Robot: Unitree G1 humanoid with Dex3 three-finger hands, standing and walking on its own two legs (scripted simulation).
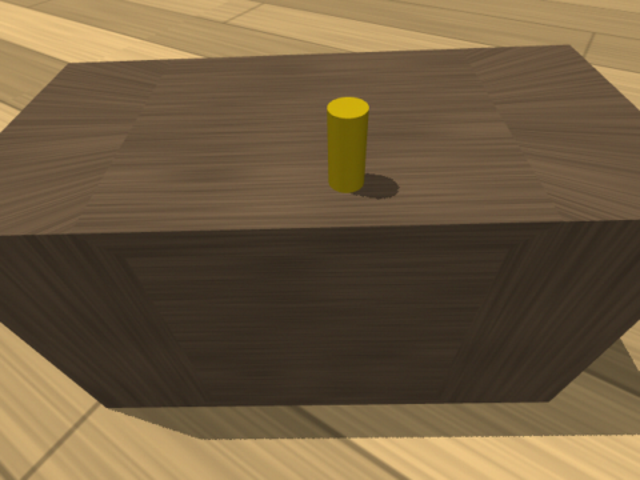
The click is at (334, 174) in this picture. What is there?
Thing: squat round
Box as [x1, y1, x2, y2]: [327, 97, 368, 192]
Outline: 342,97 331,101 327,106 328,179 330,186 335,190 342,192 351,192 358,189 363,184 368,105 363,100 358,98
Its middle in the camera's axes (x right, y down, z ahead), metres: +0.05 -0.16 +0.66
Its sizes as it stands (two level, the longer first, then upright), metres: 0.064 0.064 0.146
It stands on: a support 0.80 m high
